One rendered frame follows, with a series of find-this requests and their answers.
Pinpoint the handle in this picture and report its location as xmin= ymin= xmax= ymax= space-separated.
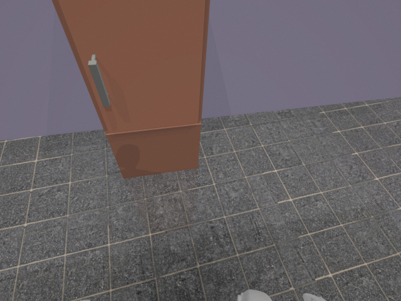
xmin=88 ymin=55 xmax=110 ymax=107

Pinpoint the cupboard door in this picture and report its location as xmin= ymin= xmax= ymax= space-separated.
xmin=59 ymin=0 xmax=204 ymax=133

